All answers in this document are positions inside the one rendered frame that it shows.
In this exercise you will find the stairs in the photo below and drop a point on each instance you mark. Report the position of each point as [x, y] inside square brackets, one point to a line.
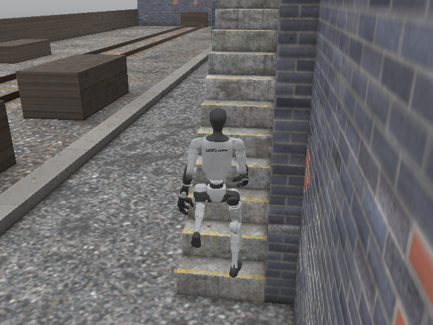
[241, 81]

